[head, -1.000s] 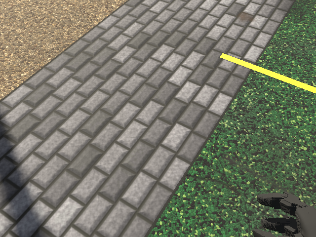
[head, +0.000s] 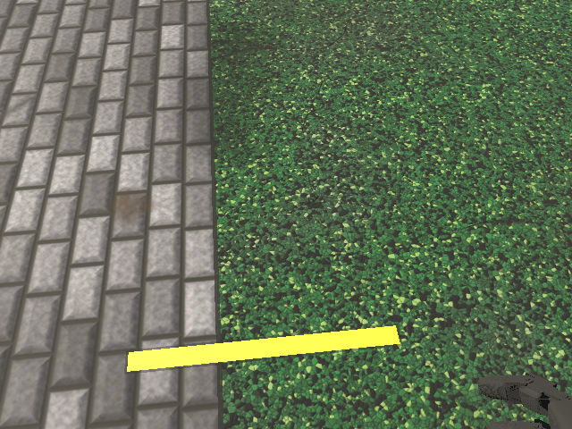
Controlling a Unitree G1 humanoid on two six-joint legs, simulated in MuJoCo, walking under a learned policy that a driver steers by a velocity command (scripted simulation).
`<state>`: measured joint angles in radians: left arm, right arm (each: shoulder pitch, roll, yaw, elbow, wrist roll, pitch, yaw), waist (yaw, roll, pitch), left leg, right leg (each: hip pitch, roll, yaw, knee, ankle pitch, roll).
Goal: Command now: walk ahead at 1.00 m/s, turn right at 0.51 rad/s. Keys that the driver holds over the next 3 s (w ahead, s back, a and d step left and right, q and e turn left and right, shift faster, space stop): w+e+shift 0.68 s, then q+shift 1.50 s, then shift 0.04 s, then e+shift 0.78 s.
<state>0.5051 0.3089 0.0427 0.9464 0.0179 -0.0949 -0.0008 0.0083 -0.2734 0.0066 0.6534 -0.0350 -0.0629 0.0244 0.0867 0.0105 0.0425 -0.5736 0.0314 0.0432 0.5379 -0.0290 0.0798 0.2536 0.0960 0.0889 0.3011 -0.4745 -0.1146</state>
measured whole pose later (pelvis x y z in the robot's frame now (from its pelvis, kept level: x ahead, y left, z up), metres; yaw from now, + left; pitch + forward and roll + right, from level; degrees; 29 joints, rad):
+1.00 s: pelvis +0.88 -0.22 +0.02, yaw -32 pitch +0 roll +1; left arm 0.23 0.29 0.04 0.82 0.03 -0.06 0.02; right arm 0.22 -0.28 -0.03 0.78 0.00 -0.06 0.01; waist -0.01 0.01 0.13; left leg -0.42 -0.11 0.02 0.46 -0.04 0.09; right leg -0.37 0.11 0.06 1.38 -0.40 0.00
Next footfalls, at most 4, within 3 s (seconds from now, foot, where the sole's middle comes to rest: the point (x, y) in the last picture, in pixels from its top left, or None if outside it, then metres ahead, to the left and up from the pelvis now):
0.46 right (377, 362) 0.61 -0.13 -0.74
0.86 left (421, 215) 1.06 -0.26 -0.74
1.36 right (489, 228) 1.03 -0.44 -0.74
1.84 left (407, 242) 0.96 -0.21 -0.74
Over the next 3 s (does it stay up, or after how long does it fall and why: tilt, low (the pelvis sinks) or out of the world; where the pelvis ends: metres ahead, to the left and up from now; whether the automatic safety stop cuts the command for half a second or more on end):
stays up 0.97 -0.29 0.04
